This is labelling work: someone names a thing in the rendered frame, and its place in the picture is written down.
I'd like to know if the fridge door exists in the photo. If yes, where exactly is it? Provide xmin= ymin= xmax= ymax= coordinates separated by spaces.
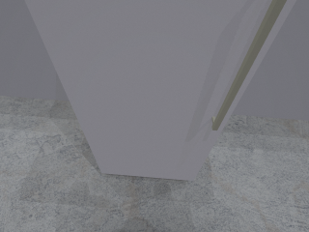
xmin=24 ymin=0 xmax=296 ymax=181

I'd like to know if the handle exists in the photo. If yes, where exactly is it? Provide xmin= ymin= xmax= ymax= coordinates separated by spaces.
xmin=211 ymin=0 xmax=287 ymax=131

